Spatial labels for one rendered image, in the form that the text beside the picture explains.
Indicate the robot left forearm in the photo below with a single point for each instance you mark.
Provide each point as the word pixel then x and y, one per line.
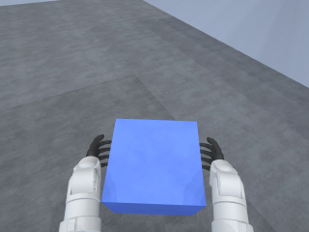
pixel 83 198

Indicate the left robot hand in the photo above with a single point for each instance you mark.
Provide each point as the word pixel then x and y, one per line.
pixel 94 150

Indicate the carton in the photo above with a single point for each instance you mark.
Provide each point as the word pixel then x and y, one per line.
pixel 154 168

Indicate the right robot hand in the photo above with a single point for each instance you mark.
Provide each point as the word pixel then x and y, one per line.
pixel 215 153

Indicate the robot right forearm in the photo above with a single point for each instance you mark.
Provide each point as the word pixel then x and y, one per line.
pixel 228 199

